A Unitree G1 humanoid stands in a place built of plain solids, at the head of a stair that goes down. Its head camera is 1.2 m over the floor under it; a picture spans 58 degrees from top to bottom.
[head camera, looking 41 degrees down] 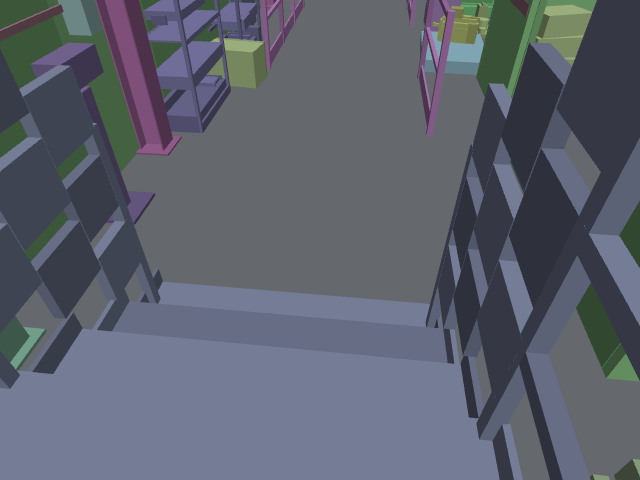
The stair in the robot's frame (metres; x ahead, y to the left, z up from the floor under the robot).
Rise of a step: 0.18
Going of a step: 0.30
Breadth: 1.50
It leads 6 degrees to the right of straight ahead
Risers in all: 4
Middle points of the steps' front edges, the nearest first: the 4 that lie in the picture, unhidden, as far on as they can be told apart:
0.68 0.24 0.00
0.98 0.21 -0.18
1.28 0.18 -0.36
1.57 0.14 -0.54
